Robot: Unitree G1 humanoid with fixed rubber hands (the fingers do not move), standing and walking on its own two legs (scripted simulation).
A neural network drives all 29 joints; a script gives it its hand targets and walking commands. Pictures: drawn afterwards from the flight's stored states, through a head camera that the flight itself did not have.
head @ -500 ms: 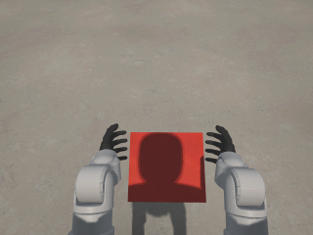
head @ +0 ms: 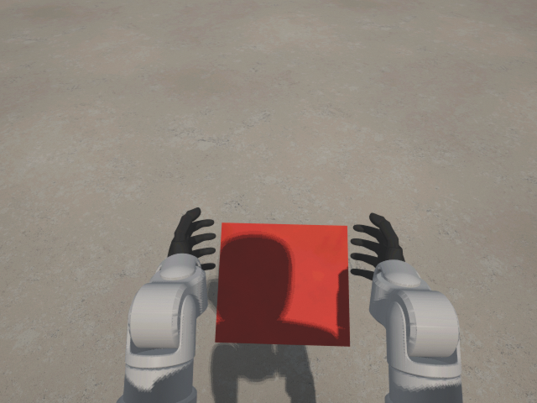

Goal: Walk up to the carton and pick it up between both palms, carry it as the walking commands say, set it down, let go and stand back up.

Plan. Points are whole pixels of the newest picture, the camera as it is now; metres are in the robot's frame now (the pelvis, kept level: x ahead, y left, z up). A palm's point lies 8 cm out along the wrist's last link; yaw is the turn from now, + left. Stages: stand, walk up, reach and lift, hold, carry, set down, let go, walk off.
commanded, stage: carry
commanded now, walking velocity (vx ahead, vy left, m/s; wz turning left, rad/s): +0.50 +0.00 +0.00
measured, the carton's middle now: (282, 280) +0.33 +0.00 -0.01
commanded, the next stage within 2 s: none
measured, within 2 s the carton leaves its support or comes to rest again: neither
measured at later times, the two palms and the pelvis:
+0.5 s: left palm (191, 128) +0.61 +0.17 +0.09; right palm (326, 127) +0.61 -0.09 +0.10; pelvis +0.32 +0.04 +0.00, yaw +0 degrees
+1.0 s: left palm (215, 61) +0.88 +0.16 +0.10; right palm (319, 62) +0.89 -0.11 +0.09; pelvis +0.59 +0.01 +0.01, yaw +2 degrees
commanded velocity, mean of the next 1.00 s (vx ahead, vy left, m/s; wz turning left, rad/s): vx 0.29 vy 0.00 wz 0.00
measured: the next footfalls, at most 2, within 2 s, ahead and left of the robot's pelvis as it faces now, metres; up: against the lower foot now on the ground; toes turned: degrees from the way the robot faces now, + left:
right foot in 0.02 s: +0.16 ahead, -0.11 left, +0.00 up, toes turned -11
left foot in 0.38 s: +0.39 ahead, +0.13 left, +0.00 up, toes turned +13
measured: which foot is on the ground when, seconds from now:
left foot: down 0.00-0.02, up 0.04-0.36, down 0.38-0.80, up 0.82-1.00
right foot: up 0.00-0.00, down 0.02-0.42, up 0.44-0.76, down 0.78-1.00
